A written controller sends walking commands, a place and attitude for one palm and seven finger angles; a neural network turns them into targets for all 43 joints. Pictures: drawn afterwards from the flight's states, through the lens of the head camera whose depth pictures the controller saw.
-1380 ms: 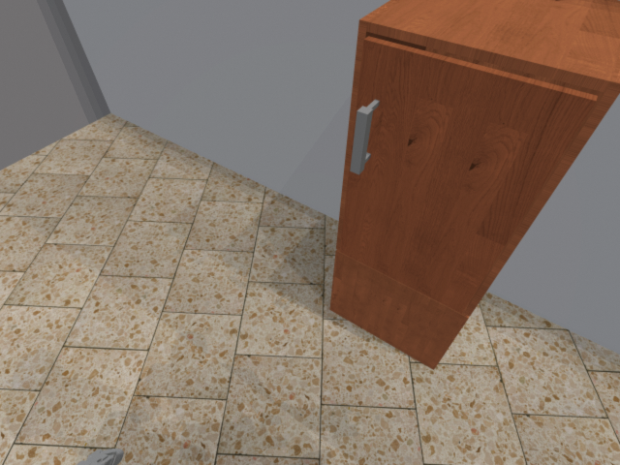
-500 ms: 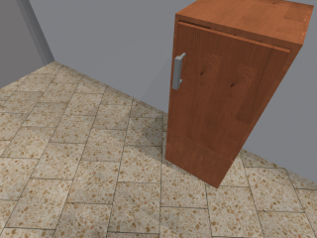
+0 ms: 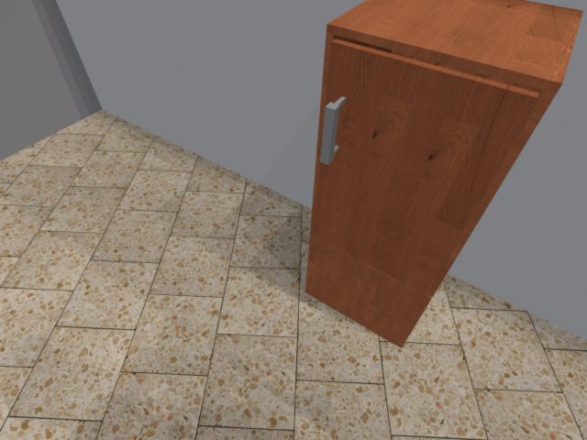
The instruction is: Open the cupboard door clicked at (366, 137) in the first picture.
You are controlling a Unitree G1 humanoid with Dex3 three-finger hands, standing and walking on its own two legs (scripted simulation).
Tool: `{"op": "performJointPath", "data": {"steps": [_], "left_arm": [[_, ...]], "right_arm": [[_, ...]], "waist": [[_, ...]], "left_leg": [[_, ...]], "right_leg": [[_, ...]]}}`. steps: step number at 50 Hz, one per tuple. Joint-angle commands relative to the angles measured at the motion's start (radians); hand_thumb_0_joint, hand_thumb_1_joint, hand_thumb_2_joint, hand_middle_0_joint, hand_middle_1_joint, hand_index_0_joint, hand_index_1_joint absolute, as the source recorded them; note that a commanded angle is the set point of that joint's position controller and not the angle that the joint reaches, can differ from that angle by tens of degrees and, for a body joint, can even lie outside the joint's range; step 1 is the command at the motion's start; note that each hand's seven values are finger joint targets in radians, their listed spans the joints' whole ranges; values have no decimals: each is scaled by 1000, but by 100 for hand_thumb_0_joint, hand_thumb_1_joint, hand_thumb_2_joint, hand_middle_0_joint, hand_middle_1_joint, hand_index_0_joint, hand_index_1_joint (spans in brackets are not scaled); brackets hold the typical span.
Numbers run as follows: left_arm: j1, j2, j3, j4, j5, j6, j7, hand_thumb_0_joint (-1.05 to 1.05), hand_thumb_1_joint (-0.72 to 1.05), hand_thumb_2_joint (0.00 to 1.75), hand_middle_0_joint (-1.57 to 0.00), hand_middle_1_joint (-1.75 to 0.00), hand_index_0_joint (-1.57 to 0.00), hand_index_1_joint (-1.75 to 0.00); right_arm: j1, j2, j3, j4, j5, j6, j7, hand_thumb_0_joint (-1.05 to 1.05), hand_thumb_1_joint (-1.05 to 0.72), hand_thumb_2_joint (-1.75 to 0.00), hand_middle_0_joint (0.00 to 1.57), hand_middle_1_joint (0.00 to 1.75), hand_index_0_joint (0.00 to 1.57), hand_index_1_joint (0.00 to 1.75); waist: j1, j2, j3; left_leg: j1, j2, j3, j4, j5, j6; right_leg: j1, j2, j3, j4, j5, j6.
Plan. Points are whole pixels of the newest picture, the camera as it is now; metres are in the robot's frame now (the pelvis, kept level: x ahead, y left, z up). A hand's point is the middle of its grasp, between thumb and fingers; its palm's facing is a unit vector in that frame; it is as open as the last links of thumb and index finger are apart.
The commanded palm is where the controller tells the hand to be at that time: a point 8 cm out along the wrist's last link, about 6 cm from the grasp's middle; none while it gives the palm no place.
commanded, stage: look at it before walking up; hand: left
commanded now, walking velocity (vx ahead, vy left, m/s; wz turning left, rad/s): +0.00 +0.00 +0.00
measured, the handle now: (334, 130) +0.72 -0.05 +0.03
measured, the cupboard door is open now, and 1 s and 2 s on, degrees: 0 0 0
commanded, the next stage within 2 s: turn to face it in 0.06 s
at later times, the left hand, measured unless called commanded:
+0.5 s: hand out of the picture +0.07 +0.20 -0.18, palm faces -0.14 -0.95 -0.28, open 7.4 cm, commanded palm none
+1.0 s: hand out of the picture +0.11 +0.19 -0.18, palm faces -0.32 -0.92 -0.23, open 7.4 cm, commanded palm none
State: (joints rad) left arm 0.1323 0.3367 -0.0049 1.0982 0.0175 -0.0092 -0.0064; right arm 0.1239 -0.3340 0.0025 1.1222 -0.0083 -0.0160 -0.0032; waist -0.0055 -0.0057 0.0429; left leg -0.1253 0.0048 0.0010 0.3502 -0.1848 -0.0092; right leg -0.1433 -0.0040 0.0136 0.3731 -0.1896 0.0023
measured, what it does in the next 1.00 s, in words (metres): steps on the spot, turning right: left foot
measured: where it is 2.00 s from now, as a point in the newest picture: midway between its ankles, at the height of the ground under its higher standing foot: outside the picture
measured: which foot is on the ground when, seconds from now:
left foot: down 0.00-0.54, up 0.56-0.98, down 1.00-1.00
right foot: down 0.00-1.00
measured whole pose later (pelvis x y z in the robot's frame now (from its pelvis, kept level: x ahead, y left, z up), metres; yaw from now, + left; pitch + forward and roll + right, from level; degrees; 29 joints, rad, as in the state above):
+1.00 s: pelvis -0.02 +0.02 -0.01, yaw -23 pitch +2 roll +0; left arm 0.24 0.23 0.07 0.92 0.03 0.05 0.00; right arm 0.16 -0.23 -0.05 0.92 0.00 0.01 -0.04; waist 0.02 -0.02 0.02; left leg -0.25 0.01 -0.02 0.53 -0.33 -0.01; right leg -0.36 0.12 0.18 0.49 -0.14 -0.01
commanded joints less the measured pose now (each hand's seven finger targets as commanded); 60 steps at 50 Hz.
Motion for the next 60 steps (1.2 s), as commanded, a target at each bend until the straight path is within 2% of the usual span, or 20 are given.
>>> {"op": "performJointPath", "data": {"steps": [1, 9, 13, 17, 20, 23, 25, 26, 27, 28, 31, 34, 43, 48, 49, 50, 51, 54, 56, 60], "left_arm": [[-42, 207, 43, -65, -4, -19, 18, 0, 90, 90, -20, -30, -20, -30], [-44, 210, 43, -65, -5, -18, 17, 0, 90, 90, -20, -30, -20, -30], [15, 100, 34, -80, -5, 21, 21, 0, 90, 90, -20, -30, -20, -30], [38, 99, 53, -141, 1, 41, 14, 0, 90, 90, -20, -30, -20, -30], [66, 68, 62, -175, 2, 48, 5, 0, 90, 90, -20, -30, -20, -30], [97, 29, 74, -202, 3, 56, -1, 0, 90, 90, -20, -30, -20, -30], [197, 23, 87, -192, 6, 46, -5, 0, 90, 90, -20, -30, -20, -30], [242, 89, 100, -186, 15, 33, 1, 0, 90, 90, -20, -30, -20, -30], [239, 172, 113, -202, 16, 22, 15, 0, 90, 90, -20, -30, -20, -30], [249, 148, 115, -208, 2, 23, 25, 0, 90, 90, -20, -30, -20, -30], [105, 84, 106, -249, 1, 22, 27, 0, 90, 90, -20, -30, -20, -30], [140, 62, 107, -238, 0, 17, 24, 0, 90, 90, -20, -30, -20, -30], [166, 68, 121, -234, 12, 33, 22, 0, 90, 90, -20, -30, -20, -30], [80, 61, 119, -262, 5, 45, 20, 0, 90, 90, -20, -30, -20, -30], [66, 27, 111, -276, 0, 48, 16, 0, 90, 90, -20, -30, -20, -30], [66, -26, 102, -294, -4, 48, 5, 0, 90, 90, -20, -30, -20, -30], [54, -10, 108, -306, 6, 45, 4, 0, 90, 90, -20, -30, -20, -30], [120, -10, 118, -238, 14, 54, -10, 0, 90, 90, -20, -30, -20, -30], [108, -35, 102, -234, 9, 52, -14, 0, 90, 90, -20, -30, -20, -30], [18, -67, 74, -250, 4, 48, -10, 0, 90, 90, -20, -30, -20, -30]], "right_arm": [[-42, -199, -42, -65, 1, -18, -10, 0, -90, -90, 20, 30, 20, 30], [-45, -205, -43, -64, 0, -18, -10, 0, -90, -90, 20, 30, 20, 30], [31, -84, -33, -75, -3, 6, -19, 0, -90, -90, 20, 30, 20, 30], [47, -106, -62, -139, -4, 21, -27, 0, -90, -90, 20, 30, 20, 30], [20, -123, -83, -182, -5, 23, -29, 0, -90, -90, 20, 30, 20, 30], [-3, -117, -94, -215, -10, 18, -28, 0, -90, -90, 20, 30, 20, 30], [-50, -105, -97, -237, -12, 25, -26, 0, -90, -90, 20, 30, 20, 30], [-39, -62, -94, -251, -6, 35, -21, 0, -90, -90, 20, 30, 20, 30], [-33, 12, -81, -290, 0, 37, -15, 0, -90, -90, 20, 30, 20, 30], [-52, -27, -84, -284, -2, 47, -22, 0, -90, -90, 20, 30, 20, 30], [-3, -13, -89, -246, -9, 39, -16, 0, -90, -90, 20, 30, 20, 30], [15, 10, -87, -234, -10, 40, -21, 0, -90, -90, 20, 30, 20, 30], [3, 32, -78, -257, 0, 30, -32, 0, -90, -90, 20, 30, 20, 30], [174, 27, -74, -220, 7, 11, -42, 0, -90, -90, 20, 30, 20, 30], [204, -14, -78, -218, 3, 2, -46, 0, -90, -90, 20, 30, 20, 30], [189, -97, -93, -239, -14, 2, -44, 0, -90, -90, 20, 30, 20, 30], [128, -119, -92, -272, -12, 9, -41, 0, -90, -90, 20, 30, 20, 30], [14, -33, -64, -284, -21, 2, -46, 0, -90, -90, 20, 30, 20, 30], [62, -17, -60, -262, -19, -2, -46, 0, -90, -90, 20, 30, 20, 30], [188, -38, -71, -196, -25, 2, -43, 0, -90, -90, 20, 30, 20, 30]], "waist": [[5, 8, -61], [5, 7, -54], [-2, 2, -50], [-4, 30, -53], [8, 119, -54], [26, 201, -47], [83, 127, -40], [99, -122, -46], [78, -355, -19], [94, -267, -45], [17, -74, -57], [27, -100, -115], [49, -134, -107], [-25, -120, -126], [-44, -21, -113], [-39, 237, -59], [-17, 261, -19], [52, 144, 2], [29, 157, -23], [-31, 194, -45]], "left_leg": [[6, 115, -96, -64, 77, 31], [15, 116, -88, -62, 67, 29], [8, 128, -26, 11, 70, 9], [-6, 173, -20, 42, 37, 29], [-33, 258, -55, 20, 43, 77], [-77, 361, -52, 30, 209, 154], [-179, 301, 55, 211, 155, 86], [-274, 173, 141, 461, -52, 1], [-467, 25, 122, 700, -408, -52], [-419, 43, -32, 771, -381, -36], [-420, 74, -41, 791, -203, -46], [-411, 56, -25, 739, -175, -57], [-303, 19, -11, 458, -242, -38], [2, 1, 1, 80, -93, 1], [93, 100, -112, -23, -152, 43], [108, 318, -362, -145, -218, 117], [-70, 453, -449, -186, -211, 191], [-154, 275, -177, -107, 37, 165], [-62, 232, -93, -50, 219, 156], [37, 257, -88, 4, 375, 174]], "right_leg": [[-3, -117, 100, -72, 77, -32], [-17, -115, 110, -76, 76, -34], [-77, -104, 135, 5, 165, -25], [-160, -60, 137, 121, 175, -26], [-209, -4, 79, 289, 84, -10], [-206, -15, -6, 452, -256, 8], [-65, -31, -12, 278, -114, -1], [-15, -128, 172, 61, 80, -41], [-31, -357, 562, -94, 253, -158], [-88, -337, 582, -147, 117, -185], [-74, -229, 429, -87, 32, -187], [0, -184, 376, -54, 134, -172], [-28, -160, 454, -57, 135, -194], [-202, -87, 420, -14, 20, -107], [-336, -13, 353, 68, -111, -63], [-499, 117, 179, 299, -251, -11], [-471, 83, 81, 524, -309, 26], [-397, 39, 62, 773, -201, 43], [-398, 26, 16, 706, -197, 46], [-297, 5, -47, 428, -262, 40]]}}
